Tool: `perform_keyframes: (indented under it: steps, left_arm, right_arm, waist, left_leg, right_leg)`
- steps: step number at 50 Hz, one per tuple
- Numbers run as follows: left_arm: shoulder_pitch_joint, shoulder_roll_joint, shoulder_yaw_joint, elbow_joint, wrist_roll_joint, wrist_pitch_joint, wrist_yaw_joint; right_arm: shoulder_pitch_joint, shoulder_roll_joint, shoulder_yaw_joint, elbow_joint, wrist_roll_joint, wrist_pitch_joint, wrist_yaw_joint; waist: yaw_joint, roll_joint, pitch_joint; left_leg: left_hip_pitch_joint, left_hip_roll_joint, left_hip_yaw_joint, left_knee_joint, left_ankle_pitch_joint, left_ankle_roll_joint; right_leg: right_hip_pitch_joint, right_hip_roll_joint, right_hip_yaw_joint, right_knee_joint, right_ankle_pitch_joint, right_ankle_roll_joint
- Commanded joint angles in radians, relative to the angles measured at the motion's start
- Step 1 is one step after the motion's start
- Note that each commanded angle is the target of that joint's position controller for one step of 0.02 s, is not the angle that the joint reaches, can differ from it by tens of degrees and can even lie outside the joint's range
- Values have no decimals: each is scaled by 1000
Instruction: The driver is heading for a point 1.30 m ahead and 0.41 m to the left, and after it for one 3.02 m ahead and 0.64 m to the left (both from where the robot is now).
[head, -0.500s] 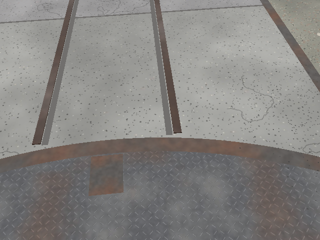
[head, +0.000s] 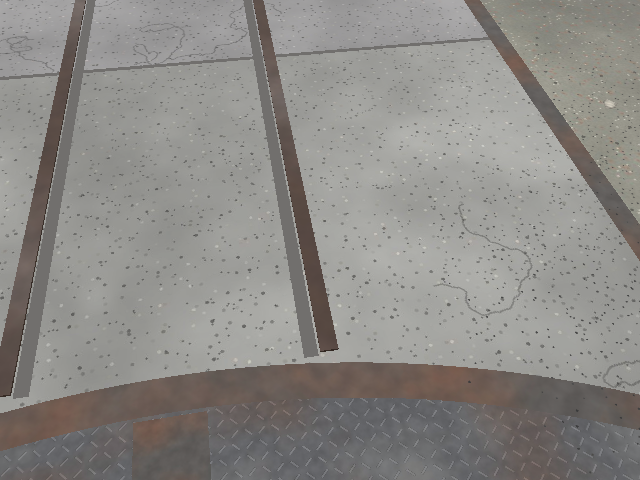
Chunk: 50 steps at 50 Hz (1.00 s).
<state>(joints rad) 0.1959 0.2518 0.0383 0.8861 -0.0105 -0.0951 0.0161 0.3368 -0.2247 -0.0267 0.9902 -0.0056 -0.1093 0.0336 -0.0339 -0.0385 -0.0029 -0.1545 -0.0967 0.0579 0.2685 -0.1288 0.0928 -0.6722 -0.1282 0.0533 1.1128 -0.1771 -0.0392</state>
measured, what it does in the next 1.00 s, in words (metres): walks ahead, turning left: right foot, then left foot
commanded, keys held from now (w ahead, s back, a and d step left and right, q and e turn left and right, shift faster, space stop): w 0.28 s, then w+q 0.72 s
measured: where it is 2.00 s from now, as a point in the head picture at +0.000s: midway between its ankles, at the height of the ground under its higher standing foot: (218, 303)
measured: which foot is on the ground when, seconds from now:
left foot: down 0.00-0.32, up 0.34-0.86, down 0.88-1.00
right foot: up 0.00-0.28, down 0.30-0.88, up 0.90-1.00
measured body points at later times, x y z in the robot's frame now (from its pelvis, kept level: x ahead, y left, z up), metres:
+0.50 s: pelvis +0.28 -0.08 +0.00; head +0.30 -0.09 +0.45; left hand +0.33 +0.18 -0.13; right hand +0.36 -0.35 -0.14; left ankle +0.27 +0.09 -0.65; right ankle +0.30 -0.16 -0.75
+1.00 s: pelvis +0.53 +0.02 -0.02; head +0.57 +0.04 +0.43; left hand +0.54 +0.31 -0.14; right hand +0.75 -0.19 -0.13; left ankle +0.57 +0.10 -0.75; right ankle +0.47 -0.16 -0.64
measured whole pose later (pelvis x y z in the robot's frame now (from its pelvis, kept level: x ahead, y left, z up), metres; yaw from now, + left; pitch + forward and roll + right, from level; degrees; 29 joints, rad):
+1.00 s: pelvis +0.53 +0.02 -0.02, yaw +21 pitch +2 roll +0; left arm 0.21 0.27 0.05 0.86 -0.02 -0.13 0.00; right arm 0.20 -0.26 -0.09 0.78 0.01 -0.06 0.03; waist -0.01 -0.01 0.05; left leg -0.38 -0.10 0.03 0.53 -0.17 0.10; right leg -0.40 -0.05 0.02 1.26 -0.39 -0.01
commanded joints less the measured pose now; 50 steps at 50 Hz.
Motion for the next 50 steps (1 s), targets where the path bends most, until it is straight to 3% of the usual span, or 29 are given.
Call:
perform_keyframes:
  steps: [1, 5, 10, 12, 13, 14, 15, 16, 17, 18, 19, 20, 22, 23, 24, 26, 32, 35, 38, 41, 42, 43, 44, 45, 46, 47, 48, 49, 50]
  left_arm:
    - [16, 39, 11, -48, 10, 2, 4]
    - [-145, 26, 4, -91, 1, -7, -9]
    - [-268, 39, -1, -148, -11, -18, -41]
    - [-237, 60, 6, -153, -11, -27, -52]
    - [-176, 83, 18, -139, -10, -31, -53]
    - [-28, 120, 40, -95, -10, -33, -49]
    - [181, 201, 67, -49, 1, -35, -39]
    - [300, 294, 92, -23, 14, -25, -39]
    - [309, 200, 66, -24, 17, -24, -39]
    - [217, 148, 48, -36, 12, -27, -37]
    - [112, 115, 35, -56, 9, -28, -37]
    - [48, 80, 26, -60, 9, -30, -43]
    - [15, 49, 21, -43, 20, -38, -47]
    - [44, 8, 13, -25, 20, -40, -52]
    - [50, 94, 32, -10, 32, -41, -45]
    - [57, 85, 35, 1, 32, -44, -31]
    - [101, 114, 40, 22, 27, -28, 1]
    - [158, 128, 45, 43, 18, -13, 10]
    - [183, 143, 53, 53, 7, 9, 12]
    - [135, 185, 65, 32, -1, 25, 19]
    - [118, 199, 69, 25, -3, 31, 22]
    - [90, 207, 69, 15, -8, 36, 23]
    - [87, 198, 64, -6, -1, 29, 23]
    - [170, 36, 17, -63, 25, -6, 3]
    - [100, 98, 22, -88, -13, -61, -18]
    - [-4, 132, 32, -122, -48, -80, -26]
    - [-16, 123, 30, -127, -37, -83, -21]
    - [-18, 134, 39, -114, -7, -73, -11]
    - [5, 140, 47, -114, 6, -57, -9]
  right_arm:
    - [-36, -132, -21, -55, 2, -14, -20]
    - [50, -154, -24, -34, 18, -4, -32]
    - [122, -166, -31, -1, 24, 19, -36]
    - [109, -181, -37, -1, 24, 31, -40]
    - [89, -186, -38, -7, 23, 36, -40]
    - [71, -177, -33, -13, 17, 41, -39]
    - [59, -134, -14, -41, 4, 38, -37]
    - [180, -7, 24, -45, 10, 17, -27]
    - [165, -70, 10, -27, 30, -8, -25]
    - [70, -161, -19, -57, 59, -17, -26]
    - [12, -163, -22, -74, 59, -14, -33]
    - [-15, -146, -28, -76, 45, -3, -42]
    - [31, -97, -33, -63, 40, 30, -43]
    - [44, -87, -38, -46, 37, 38, -43]
    - [61, -46, -32, -66, 42, 48, -41]
    - [-24, -83, -44, -98, 39, 58, -43]
    - [-189, -56, -43, -163, 25, 52, -20]
    - [-292, -39, -34, -215, 23, 51, 0]
    - [-355, -37, -31, -267, 27, 51, 21]
    - [-306, -75, -51, -292, 31, 56, 33]
    - [-222, -106, -68, -281, 34, 59, 33]
    - [-77, -156, -96, -248, 36, 59, 26]
    - [86, -244, -135, -208, 33, 66, 4]
    - [49, -352, -152, -235, 36, 64, -10]
    - [96, -287, -125, -243, 16, 54, -8]
    - [76, -216, -108, -238, 6, 44, -9]
    - [-5, -172, -95, -247, 18, 34, -4]
    - [-79, -134, -82, -267, 23, 30, -4]
    - [-121, -120, -75, -285, 17, 30, -6]
  waist:
    - [43, 71, 61]
    - [-17, 73, 62]
    - [-49, 86, 94]
    - [-17, 105, 72]
    - [22, 113, 33]
    - [95, 117, -52]
    - [175, 51, -204]
    - [151, -199, -362]
    - [168, -179, -395]
    - [146, -123, -233]
    - [106, -56, -145]
    - [77, -17, -78]
    - [27, -61, -34]
    - [30, -38, -11]
    - [-4, -93, -27]
    - [18, -32, 23]
    - [57, -7, 68]
    - [95, 8, 103]
    - [105, 4, 118]
    - [43, -49, 49]
    - [-8, -68, -5]
    - [-92, -57, -84]
    - [-162, 29, -169]
    - [-36, 319, -256]
    - [-88, 212, -392]
    - [-97, 158, -264]
    - [-38, 51, -148]
    - [3, 18, -110]
    - [37, 25, -77]
  left_leg:
    - [-96, 278, -199, -180, 111, 163]
    - [-11, 260, -151, -166, 120, 119]
    - [167, 334, -179, -89, 111, 110]
    - [207, 353, -185, -28, 201, 92]
    - [210, 337, -164, 46, 354, 77]
    - [170, 292, -131, 210, 500, 55]
    - [-17, 230, -86, 499, 396, 19]
    - [-449, 53, -29, 899, -86, -57]
    - [-558, 49, -211, 1045, -416, -38]
    - [-623, 101, -221, 1085, -349, -19]
    - [-590, 157, -192, 1045, -251, -20]
    - [-553, 188, -180, 985, -184, -26]
    - [-445, 223, -176, 921, -106, -33]
    - [-433, 211, -185, 935, -84, -19]
    - [-459, 211, -171, 916, -56, -37]
    - [-538, 221, -203, 866, 14, -54]
    - [-590, 200, -142, 565, 218, -52]
    - [-633, 202, -92, 470, 204, -39]
    - [-651, 190, -38, 418, 108, -16]
    - [-458, 107, 60, 399, -33, 33]
    - [-337, 64, 84, 397, -73, 57]
    - [-124, 23, 86, 322, -22, 93]
    - [181, 97, -85, 261, -7, 145]
    - [530, 385, -679, 167, -56, 346]
    - [584, 451, -915, 20, -136, 386]
    - [507, 410, -747, 23, -91, 318]
    - [331, 361, -598, 23, 5, 268]
    - [193, 321, -502, 14, 90, 232]
    - [86, 292, -452, -10, 147, 223]
  right_leg:
    - [-27, -35, 1, -152, 163, 24]
    - [15, 14, -39, -424, 301, 30]
    - [-11, 38, -40, -563, 197, 6]
    - [62, 59, -52, -603, 117, -22]
    - [163, 92, -81, -622, 90, -40]
    - [364, 121, -100, -635, 95, -68]
    - [689, -8, 39, -607, 120, -133]
    - [1093, -262, 483, -677, -43, -282]
    - [1088, -296, 670, -790, -92, -276]
    - [943, -268, 500, -802, -64, -214]
    - [784, -229, 349, -832, 22, -181]
    - [663, -183, 242, -877, 66, -156]
    - [531, -121, 102, -940, 122, -128]
    - [514, -67, -8, -896, 347, -84]
    - [504, -125, 12, -943, 293, -136]
    - [508, -125, -24, -980, 273, -150]
    - [594, -114, -161, -1001, 276, -111]
    - [694, -148, -196, -980, 305, -111]
    - [792, -179, -227, -918, 396, -103]
    - [796, -175, -279, -754, 827, -73]
    - [781, -167, -290, -624, 967, -63]
    - [714, -134, -305, -426, 967, -37]
    - [482, -82, -303, -125, 674, 10]
    - [7, 148, -228, 301, -304, 78]
    - [-108, 164, 42, 399, -383, 49]
    - [-179, 108, 55, 368, -310, 16]
    - [-148, 57, 48, 246, -223, 5]
    - [-69, 20, 41, 153, -184, 11]
    - [3, 2, 42, 102, -160, 20]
